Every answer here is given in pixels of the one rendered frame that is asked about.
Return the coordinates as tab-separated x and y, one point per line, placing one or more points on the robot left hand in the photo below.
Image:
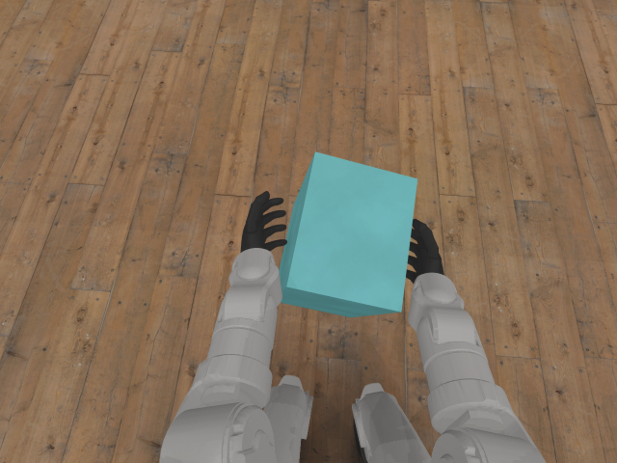
254	235

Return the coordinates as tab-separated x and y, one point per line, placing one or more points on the right robot forearm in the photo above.
462	389

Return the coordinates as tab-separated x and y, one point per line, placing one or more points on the robot thigh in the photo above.
384	429
288	411

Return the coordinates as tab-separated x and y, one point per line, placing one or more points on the robot right hand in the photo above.
428	259

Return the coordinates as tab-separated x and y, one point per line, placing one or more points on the carton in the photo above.
348	239

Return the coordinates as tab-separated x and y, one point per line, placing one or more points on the robot right upper arm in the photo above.
467	445

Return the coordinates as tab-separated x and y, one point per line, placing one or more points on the left robot forearm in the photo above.
237	365

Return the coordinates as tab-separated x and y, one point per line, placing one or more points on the robot right thigh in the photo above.
384	429

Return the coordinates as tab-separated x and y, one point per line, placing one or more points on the robot left thigh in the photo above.
288	411

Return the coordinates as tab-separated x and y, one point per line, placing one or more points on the robot left upper arm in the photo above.
230	433

